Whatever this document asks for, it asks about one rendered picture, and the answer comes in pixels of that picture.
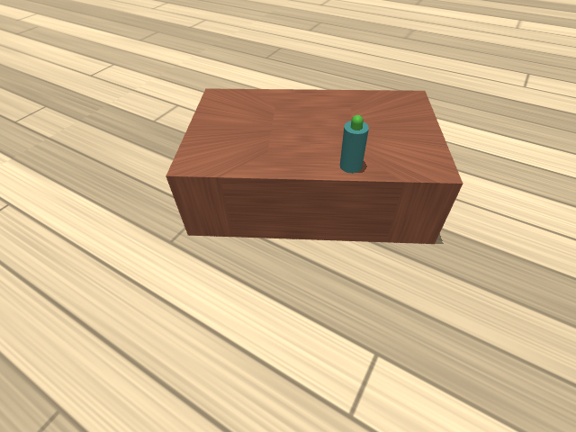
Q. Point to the bottle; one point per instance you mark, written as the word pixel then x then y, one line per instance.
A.
pixel 353 145

